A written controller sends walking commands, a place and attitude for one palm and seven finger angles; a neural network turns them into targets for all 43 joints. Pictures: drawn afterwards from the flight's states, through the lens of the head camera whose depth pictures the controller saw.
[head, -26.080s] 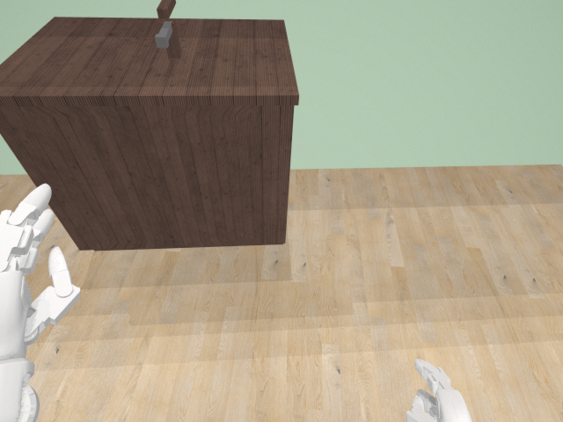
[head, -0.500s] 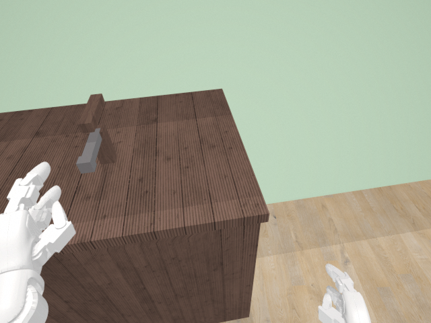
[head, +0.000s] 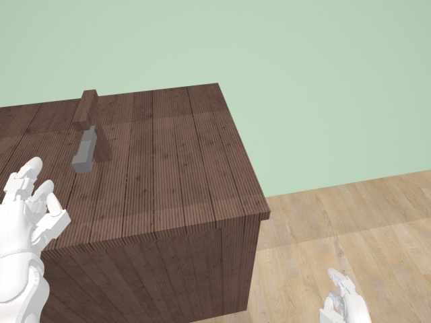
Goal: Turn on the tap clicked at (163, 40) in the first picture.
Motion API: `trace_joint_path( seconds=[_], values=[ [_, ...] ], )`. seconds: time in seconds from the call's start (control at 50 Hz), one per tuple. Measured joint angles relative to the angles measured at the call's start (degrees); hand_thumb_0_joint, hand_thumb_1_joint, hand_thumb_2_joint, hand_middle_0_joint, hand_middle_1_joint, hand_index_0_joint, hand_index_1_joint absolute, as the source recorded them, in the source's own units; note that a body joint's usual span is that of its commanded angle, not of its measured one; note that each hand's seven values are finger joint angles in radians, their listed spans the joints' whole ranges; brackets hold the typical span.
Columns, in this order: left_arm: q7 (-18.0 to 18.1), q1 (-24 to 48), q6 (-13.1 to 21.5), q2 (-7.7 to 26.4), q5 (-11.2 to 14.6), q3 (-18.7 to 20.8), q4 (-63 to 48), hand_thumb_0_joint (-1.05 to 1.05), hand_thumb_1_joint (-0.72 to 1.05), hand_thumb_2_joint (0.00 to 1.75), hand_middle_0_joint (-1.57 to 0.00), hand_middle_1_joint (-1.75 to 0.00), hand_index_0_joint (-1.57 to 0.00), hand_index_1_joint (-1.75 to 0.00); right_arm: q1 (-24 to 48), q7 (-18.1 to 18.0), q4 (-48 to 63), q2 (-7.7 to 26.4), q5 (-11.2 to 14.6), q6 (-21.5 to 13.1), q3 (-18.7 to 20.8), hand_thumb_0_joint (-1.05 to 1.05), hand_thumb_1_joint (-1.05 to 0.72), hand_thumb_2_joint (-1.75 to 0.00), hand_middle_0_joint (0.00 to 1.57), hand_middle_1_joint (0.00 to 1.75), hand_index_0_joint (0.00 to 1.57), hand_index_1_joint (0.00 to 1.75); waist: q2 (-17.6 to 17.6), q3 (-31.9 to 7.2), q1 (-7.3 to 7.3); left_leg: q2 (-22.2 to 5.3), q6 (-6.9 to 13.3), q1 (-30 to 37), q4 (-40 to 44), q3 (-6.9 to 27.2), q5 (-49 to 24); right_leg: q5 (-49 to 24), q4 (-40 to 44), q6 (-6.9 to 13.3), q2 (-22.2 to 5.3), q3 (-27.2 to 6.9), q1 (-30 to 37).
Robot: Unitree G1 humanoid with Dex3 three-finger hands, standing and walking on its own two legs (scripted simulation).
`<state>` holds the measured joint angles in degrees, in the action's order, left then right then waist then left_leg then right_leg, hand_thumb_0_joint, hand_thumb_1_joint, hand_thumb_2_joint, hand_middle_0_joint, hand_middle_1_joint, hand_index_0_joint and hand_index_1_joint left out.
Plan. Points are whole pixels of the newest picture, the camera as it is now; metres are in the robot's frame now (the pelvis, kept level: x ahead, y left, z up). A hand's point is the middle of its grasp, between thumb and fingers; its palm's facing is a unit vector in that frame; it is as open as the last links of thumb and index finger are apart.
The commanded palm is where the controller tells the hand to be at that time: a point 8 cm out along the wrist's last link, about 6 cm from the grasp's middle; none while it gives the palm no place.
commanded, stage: reach beside the lever's end, fingers flat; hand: left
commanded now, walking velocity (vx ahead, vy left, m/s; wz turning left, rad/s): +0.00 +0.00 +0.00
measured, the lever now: (82, 163) +0.36 +0.33 +0.11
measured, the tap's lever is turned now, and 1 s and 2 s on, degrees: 0 0 0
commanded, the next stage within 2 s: push the lever round in 1.52 s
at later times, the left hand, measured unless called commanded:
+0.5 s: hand (66, 199) +0.26 +0.29 +0.14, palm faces +0.53 -0.84 -0.11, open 7.6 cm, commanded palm +0.22 +0.33 +0.14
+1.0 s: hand (68, 183) +0.30 +0.32 +0.12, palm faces +0.54 -0.83 -0.11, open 7.8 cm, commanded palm +0.26 +0.36 +0.12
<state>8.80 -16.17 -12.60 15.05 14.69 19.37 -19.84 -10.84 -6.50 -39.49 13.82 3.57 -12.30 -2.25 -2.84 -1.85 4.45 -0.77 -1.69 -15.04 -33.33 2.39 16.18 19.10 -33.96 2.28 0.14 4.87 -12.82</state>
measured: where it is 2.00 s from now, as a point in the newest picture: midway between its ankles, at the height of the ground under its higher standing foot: outside the picture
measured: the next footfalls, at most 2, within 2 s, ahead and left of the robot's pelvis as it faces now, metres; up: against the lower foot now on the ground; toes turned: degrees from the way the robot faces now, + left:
none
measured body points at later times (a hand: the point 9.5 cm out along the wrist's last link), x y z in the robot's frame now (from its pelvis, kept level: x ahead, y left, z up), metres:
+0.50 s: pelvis +0.00 +0.01 +0.00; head -0.02 -0.01 +0.45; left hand +0.22 +0.33 +0.15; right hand +0.19 -0.22 -0.08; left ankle +0.02 +0.14 -0.73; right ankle -0.01 -0.09 -0.73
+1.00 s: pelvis +0.00 +0.01 +0.00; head +0.00 -0.01 +0.45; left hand +0.27 +0.36 +0.13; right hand +0.15 -0.25 -0.10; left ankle +0.02 +0.14 -0.73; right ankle -0.01 -0.09 -0.73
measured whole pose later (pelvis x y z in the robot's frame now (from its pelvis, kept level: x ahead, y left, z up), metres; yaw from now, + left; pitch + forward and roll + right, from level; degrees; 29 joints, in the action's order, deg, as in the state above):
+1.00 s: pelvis +0.00 +0.01 +0.00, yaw -1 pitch +1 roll +0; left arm 4.6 5.5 -3.2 21.0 12.0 26.2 13.5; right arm -12.2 -6.6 -41.0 15.3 3.6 -9.0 -1.2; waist -2.4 -1.3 1.6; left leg -1.1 -1.3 -19.0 -33.6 1.6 15.6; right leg 17.9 -33.6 2.0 0.5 4.0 -16.9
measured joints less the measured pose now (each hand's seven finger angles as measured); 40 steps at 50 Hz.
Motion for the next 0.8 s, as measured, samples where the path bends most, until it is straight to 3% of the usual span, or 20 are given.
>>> trace_joint_path(
  seconds=[0.32, 0.52, 0.8],
  values=[
    [-0.8, 7.2, 2.2, 0.5, -0.9, -0.1, 8.1, 0.02, 0.9, 0.9, -0.19, -0.24, -0.18, -0.25, 1.1, -0.1, -0.6, -0.2, -0.2, 0.7, -0.2, 0.02, -0.9, -0.9, 0.2, 0.3, 0.2, 0.3, 0.1, 0.8, -0.65, 0.4, 0.5, -0.2, 1.2, -0.5, -0.9, -1.0, 1.1, -0.5, -0.4, -0.5, -0.3],
    [-0.3, 9.8, 3.8, 1.3, -1.7, 1.9, 13.4, 0.02, 0.9, 0.9, -0.18, -0.22, -0.17, -0.22, 0.9, 0.2, -0.7, 0.0, -0.3, 2.0, 0.2, 0.02, -0.9, -0.9, 0.2, 0.3, 0.2, 0.3, 0.3, 0.8, -0.93, 0.2, 0.5, -0.5, 1.1, -0.7, -0.9, -1.2, 1.2, -0.5, -0.2, -0.7, -0.6],
    [-2.6, 18.7, 7.0, 4.1, -2.3, 4.3, 26.0, 0.02, 0.9, 0.9, -0.17, -0.18, -0.16, -0.19, 0.6, -0.4, -1.6, 0.9, -0.2, 2.3, 0.5, 0.02, -0.9, -0.9, 0.2, 0.3, 0.2, 0.3, 0.4, 1.1, -2.04, -0.1, 0.3, -2.5, 0.6, -0.5, -1.1, -1.5, 0.9, -0.2, 0.1, -0.5, -2.6]
  ],
)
